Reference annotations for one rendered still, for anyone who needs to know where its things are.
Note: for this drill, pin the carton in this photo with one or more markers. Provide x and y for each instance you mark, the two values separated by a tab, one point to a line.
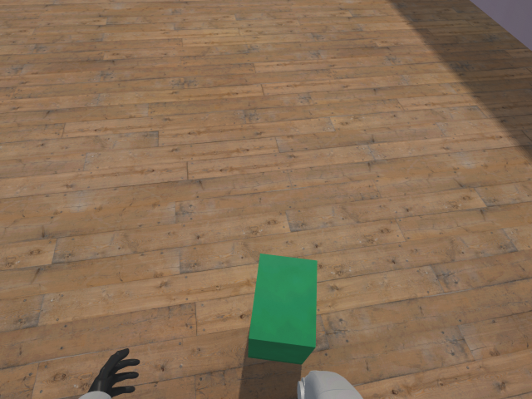
283	322

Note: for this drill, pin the left robot hand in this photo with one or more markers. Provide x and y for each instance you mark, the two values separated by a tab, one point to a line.
108	377

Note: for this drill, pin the right robot thigh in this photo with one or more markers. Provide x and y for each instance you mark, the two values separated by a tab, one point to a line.
326	385

